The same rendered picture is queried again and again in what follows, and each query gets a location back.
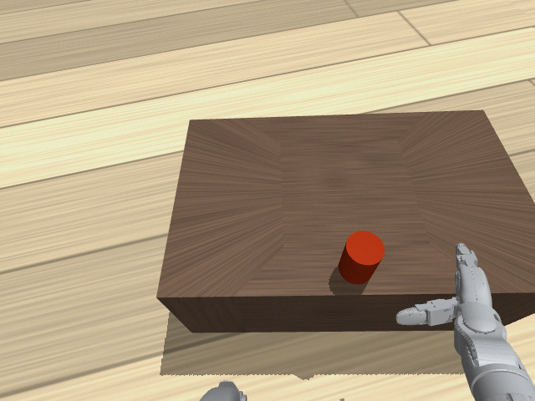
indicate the can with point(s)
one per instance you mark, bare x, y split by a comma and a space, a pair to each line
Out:
362, 254

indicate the right robot hand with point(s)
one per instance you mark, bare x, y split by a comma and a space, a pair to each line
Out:
471, 286

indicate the right robot arm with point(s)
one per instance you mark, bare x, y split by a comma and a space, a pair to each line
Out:
493, 370

